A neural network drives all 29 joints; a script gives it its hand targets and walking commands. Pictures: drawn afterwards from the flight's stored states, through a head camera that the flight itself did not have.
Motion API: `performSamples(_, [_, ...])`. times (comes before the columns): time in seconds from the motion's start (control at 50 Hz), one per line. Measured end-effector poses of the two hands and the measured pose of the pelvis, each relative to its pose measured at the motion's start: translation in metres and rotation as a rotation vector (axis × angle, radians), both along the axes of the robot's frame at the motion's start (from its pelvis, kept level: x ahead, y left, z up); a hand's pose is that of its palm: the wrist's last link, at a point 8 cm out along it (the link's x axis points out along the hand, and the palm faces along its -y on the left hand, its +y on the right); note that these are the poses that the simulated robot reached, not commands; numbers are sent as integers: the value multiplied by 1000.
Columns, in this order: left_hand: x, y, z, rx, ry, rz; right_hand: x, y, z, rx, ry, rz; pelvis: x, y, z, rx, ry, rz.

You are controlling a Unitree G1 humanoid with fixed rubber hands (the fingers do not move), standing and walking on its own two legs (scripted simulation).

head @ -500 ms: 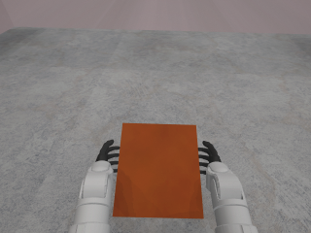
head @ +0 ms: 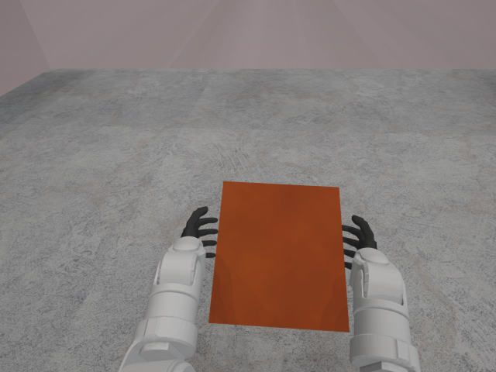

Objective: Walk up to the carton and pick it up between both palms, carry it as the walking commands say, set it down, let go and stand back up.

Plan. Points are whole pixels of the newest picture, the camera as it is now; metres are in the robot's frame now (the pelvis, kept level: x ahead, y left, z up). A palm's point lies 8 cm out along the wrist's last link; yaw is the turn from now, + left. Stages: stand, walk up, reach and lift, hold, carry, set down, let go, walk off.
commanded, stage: hold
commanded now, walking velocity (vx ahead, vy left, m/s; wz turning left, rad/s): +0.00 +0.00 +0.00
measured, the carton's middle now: (274, 261) +0.33 -0.10 -0.02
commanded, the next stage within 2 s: set down in 0.18 s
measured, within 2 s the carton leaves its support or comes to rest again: neither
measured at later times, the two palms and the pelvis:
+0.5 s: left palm (189, 269) +0.33 +0.06 +0.01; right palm (346, 260) +0.29 -0.22 +0.01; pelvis +0.01 -0.05 -0.01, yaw +2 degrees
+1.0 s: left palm (193, 282) +0.35 +0.07 -0.07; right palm (334, 283) +0.30 -0.22 -0.08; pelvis +0.00 -0.01 -0.04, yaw -1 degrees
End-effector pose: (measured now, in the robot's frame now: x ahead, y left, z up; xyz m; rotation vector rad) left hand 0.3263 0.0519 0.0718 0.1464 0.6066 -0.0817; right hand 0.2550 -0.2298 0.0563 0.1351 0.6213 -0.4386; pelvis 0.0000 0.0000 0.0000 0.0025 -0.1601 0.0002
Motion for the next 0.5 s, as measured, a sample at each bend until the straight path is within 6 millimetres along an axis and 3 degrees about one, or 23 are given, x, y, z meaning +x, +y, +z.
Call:
performSamples(0.08, [2,-10,-3,2,17,13,2,-8,-1,-2,20,-17,2,-13,2,10,-9,-27])
performSamples(0.32, [-13,8,-23,27,57,144,27,4,-12,-65,77,150,5,-46,4,5,0,-3])
performSamples(0.4, [-11,14,-36,62,91,189,34,10,-27,-46,115,203,7,-53,1,0,23,8])
performSamples(0.5, [-1,13,-58,63,124,118,36,8,-50,-50,150,178,8,-54,-6,-18,68,34])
